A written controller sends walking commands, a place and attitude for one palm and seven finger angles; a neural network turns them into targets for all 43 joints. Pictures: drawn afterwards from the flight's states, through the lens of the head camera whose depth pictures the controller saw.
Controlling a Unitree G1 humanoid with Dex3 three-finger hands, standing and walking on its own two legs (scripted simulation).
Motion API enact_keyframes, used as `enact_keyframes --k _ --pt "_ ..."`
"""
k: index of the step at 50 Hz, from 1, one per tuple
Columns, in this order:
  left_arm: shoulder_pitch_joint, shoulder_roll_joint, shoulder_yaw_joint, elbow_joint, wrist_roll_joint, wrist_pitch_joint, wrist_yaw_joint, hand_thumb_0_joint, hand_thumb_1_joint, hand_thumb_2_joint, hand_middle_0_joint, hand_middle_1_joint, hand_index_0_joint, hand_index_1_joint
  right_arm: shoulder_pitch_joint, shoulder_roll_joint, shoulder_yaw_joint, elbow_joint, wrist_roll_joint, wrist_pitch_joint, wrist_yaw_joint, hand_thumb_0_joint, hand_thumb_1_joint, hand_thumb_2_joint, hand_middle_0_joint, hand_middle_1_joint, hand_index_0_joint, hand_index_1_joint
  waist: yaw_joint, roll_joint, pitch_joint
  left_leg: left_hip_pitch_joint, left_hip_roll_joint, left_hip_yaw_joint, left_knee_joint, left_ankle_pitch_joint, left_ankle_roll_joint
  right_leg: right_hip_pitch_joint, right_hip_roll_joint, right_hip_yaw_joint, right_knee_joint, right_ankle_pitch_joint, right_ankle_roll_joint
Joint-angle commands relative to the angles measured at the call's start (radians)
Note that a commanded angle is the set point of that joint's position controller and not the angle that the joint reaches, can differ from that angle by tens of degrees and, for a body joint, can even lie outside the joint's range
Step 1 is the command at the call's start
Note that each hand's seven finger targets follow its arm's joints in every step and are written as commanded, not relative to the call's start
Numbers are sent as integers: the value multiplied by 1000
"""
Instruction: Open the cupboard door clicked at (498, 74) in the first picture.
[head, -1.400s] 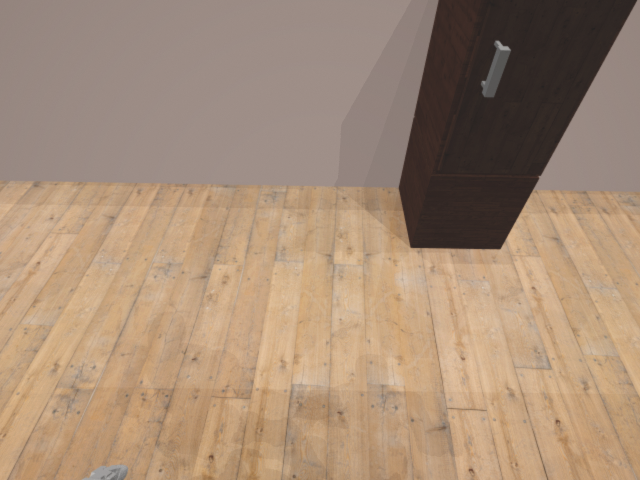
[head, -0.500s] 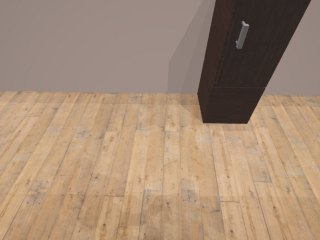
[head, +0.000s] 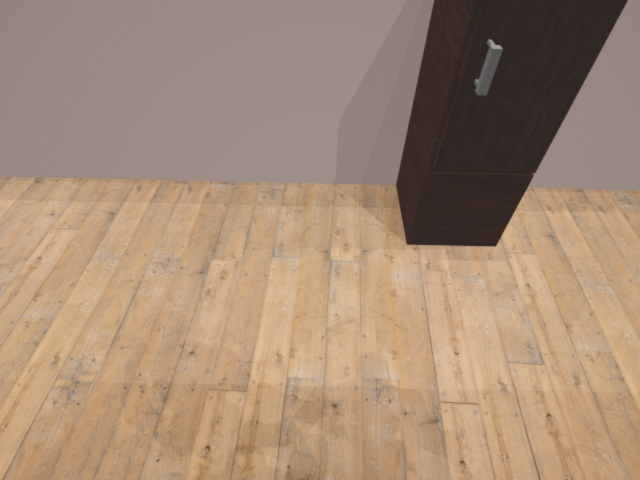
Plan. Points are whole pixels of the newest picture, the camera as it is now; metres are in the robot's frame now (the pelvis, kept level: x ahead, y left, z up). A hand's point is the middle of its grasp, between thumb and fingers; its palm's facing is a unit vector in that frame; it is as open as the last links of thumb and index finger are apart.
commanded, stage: look at it before walking up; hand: left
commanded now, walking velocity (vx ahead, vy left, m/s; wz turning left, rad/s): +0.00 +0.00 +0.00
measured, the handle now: (485, 67) +1.13 -0.38 +0.02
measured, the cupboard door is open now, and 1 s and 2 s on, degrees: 0 0 0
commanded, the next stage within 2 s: walk to a spot facing it in 0.04 s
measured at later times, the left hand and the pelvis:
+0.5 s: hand out of the picture +0.07 +0.19 -0.18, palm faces -0.13 -0.95 -0.27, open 7.4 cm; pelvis -0.01 -0.01 -0.02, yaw -9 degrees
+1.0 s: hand out of the picture +0.10 +0.21 -0.18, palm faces -0.31 -0.92 -0.25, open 7.4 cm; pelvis -0.03 +0.03 -0.01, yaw -23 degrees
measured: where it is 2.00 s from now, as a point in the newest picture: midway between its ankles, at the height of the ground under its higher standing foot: outside the picture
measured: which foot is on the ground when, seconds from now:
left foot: down 0.00-0.52, up 0.54-0.98, down 1.00-1.00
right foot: down 0.00-1.00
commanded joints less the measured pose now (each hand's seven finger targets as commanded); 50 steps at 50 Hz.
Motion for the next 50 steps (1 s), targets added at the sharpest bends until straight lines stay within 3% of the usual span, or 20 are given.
enact_keyframes --k 1,8,12,15,17,20,23,24,25,26,27,29,30,32,42,45,47,48,49,50 --pt "-42 212 45 -68 0 -21 16 0 900 900 -200 -300 -200 -300 -44 -201 -38 -65 -3 -24 -12 0 -900 -900 200 300 200 300 -2 -4 -81 13 111 -93 -55 118 39 8 -118 106 -76 108 -30" --pt "-47 215 46 -68 0 -20 15 0 900 900 -200 -300 -200 -300 -48 -204 -38 -64 -4 -22 -15 0 -900 -900 200 300 200 300 -3 -4 -66 22 113 -82 -54 116 35 -3 -117 115 -81 127 -32" --pt "19 103 35 -82 0 21 20 0 900 900 -200 -300 -200 -300 30 -80 -27 -74 -7 2 -24 0 -900 -900 200 300 200 300 -9 -12 -68 21 122 -11 27 125 11 -59 -108 142 -3 229 -24" --pt "41 105 50 -126 4 38 16 0 900 900 -200 -300 -200 -300 52 -97 -48 -118 -8 15 -31 0 -900 -900 200 300 200 300 -12 5 -68 11 148 -1 62 105 22 -123 -79 151 77 238 -26" --pt "45 97 59 -159 8 45 11 0 900 900 -200 -300 -200 -300 47 -103 -61 -150 -9 19 -33 0 -900 -900 200 300 200 300 -12 18 -62 -10 175 -11 64 64 37 -168 -54 144 136 201 -22" --pt "73 68 67 -189 7 51 3 0 900 900 -200 -300 -200 -300 25 -119 -79 -188 -10 20 -34 0 -900 -900 200 300 200 300 1 126 -59 -51 258 -61 28 37 87 -213 -2 90 302 85 -7" --pt "120 32 80 -210 7 55 -5 0 900 900 -200 -300 -200 -300 -13 -112 -93 -223 -13 13 -31 0 -900 -900 200 300 200 300 30 193 -58 -127 363 -62 44 189 158 -169 -19 13 453 -255 13" --pt "160 26 86 -207 9 50 -7 0 900 900 -200 -300 -200 -300 -32 -104 -94 -232 -16 14 -31 0 -900 -900 200 300 200 300 54 153 -55 -160 333 -16 130 207 130 -109 -27 14 358 -210 8" --pt "222 50 95 -195 14 40 -7 0 900 900 -200 -300 -200 -300 -41 -96 -96 -243 -13 21 -30 0 -900 -900 200 300 200 300 85 23 -64 -226 258 63 317 121 62 -26 -48 57 179 -1 -5" --pt "240 158 117 -202 30 21 7 0 900 900 -200 -300 -200 -300 -3 -5 -84 -268 -6 29 -25 0 -900 -900 200 300 200 300 73 -352 -64 -438 66 169 630 -271 -41 38 -294 478 -32 245 -78" --pt "264 165 113 -209 10 26 18 0 900 900 -200 -300 -200 -300 -39 -17 -81 -287 -5 36 -29 0 -900 -900 200 300 200 300 89 -285 -55 -427 27 15 746 -396 -37 -66 -349 585 -124 270 -150" --pt "142 120 110 -241 11 29 23 0 900 900 -200 -300 -200 -300 -32 -17 -88 -267 -5 36 -25 0 -900 -900 200 300 200 300 32 -161 -2 -442 62 -53 817 -268 -31 -126 -279 533 -129 47 -185" --pt "102 101 105 -254 7 27 23 0 900 900 -200 -300 -200 -300 -2 -17 -88 -248 -9 35 -20 0 -900 -900 200 300 200 300 10 -104 -18 -419 74 -39 802 -205 -38 -121 -242 457 -109 62 -171" --pt "112 76 104 -255 7 19 22 0 900 900 -200 -300 -200 -300 24 2 -85 -235 -12 33 -22 0 -900 -900 200 300 200 300 8 -102 -85 -388 64 -19 752 -170 -51 -61 -200 393 -76 155 -160" --pt "168 89 125 -237 15 32 20 0 900 900 -200 -300 -200 -300 -12 22 -79 -273 -1 25 -35 0 -900 -900 200 300 200 300 46 -146 -135 -318 20 -10 465 -235 -48 21 -165 477 -47 251 -182" --pt "121 103 128 -253 18 42 19 0 900 900 -200 -300 -200 -300 32 23 -77 -274 8 18 -38 0 -900 -900 200 300 200 300 25 -154 -140 -209 3 -8 303 -238 -29 -42 -152 503 -37 252 -164" --pt "73 101 126 -265 13 48 16 0 900 900 -200 -300 -200 -300 121 18 -79 -255 10 10 -44 0 -900 -900 200 300 200 300 -20 -154 -154 -31 -15 9 106 -124 -15 -152 -106 483 -6 190 -108" --pt "50 79 121 -280 7 51 12 0 900 900 -200 -300 -200 -300 171 -10 -83 -245 8 3 -49 0 -900 -900 200 300 200 300 -48 -101 -156 109 39 -27 13 -101 8 -281 -47 430 49 68 -61" --pt "50 20 111 -301 0 53 2 0 900 900 -200 -300 -200 -300 175 -89 -96 -254 -4 -4 -51 0 -900 -900 200 300 200 300 -54 131 -135 199 244 -256 -122 -193 76 -472 79 287 229 -126 -10" --pt "46 5 114 -318 7 50 -6 0 900 900 -200 -300 -200 -300 125 -144 -105 -291 -6 3 -46 0 -900 -900 200 300 200 300 -33 268 -76 74 458 -405 -175 -136 148 -519 109 106 499 -329 40"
